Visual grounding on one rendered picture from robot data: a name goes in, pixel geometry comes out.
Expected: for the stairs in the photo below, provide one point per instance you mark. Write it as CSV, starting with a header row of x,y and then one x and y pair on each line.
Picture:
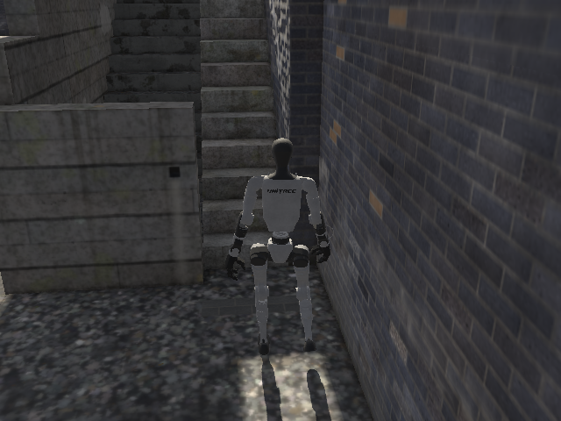
x,y
238,124

